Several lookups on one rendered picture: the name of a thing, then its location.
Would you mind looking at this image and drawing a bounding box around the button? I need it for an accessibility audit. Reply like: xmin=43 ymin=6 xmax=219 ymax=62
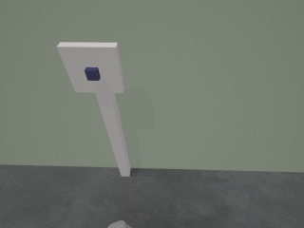
xmin=85 ymin=67 xmax=101 ymax=81

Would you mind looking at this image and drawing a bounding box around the panel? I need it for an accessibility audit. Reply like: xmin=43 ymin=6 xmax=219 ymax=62
xmin=57 ymin=42 xmax=131 ymax=177

